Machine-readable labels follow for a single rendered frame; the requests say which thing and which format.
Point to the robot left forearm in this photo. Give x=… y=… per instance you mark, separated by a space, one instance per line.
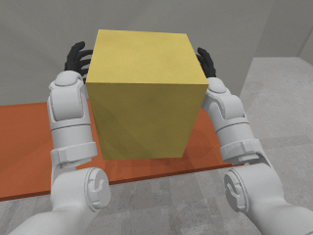
x=69 y=120

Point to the left robot hand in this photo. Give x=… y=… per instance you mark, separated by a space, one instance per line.
x=74 y=56

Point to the robot left upper arm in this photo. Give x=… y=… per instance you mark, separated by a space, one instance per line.
x=77 y=197

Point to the table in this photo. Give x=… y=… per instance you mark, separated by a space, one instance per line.
x=26 y=143

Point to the right robot hand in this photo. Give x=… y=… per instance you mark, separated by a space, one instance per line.
x=206 y=63

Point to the robot right upper arm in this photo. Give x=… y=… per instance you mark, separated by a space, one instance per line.
x=256 y=191

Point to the robot right forearm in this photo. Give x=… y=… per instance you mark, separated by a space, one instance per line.
x=226 y=111

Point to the carton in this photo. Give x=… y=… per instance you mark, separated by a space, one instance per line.
x=145 y=91

